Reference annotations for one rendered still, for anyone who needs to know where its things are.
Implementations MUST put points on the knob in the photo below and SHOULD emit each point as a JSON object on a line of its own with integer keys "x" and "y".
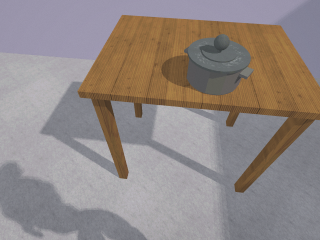
{"x": 221, "y": 42}

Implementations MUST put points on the lid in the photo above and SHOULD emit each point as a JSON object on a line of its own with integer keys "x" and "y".
{"x": 233, "y": 59}

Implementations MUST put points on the pot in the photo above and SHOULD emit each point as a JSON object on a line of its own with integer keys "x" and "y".
{"x": 214, "y": 83}

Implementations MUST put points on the table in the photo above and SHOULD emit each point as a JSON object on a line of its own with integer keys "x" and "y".
{"x": 143, "y": 62}

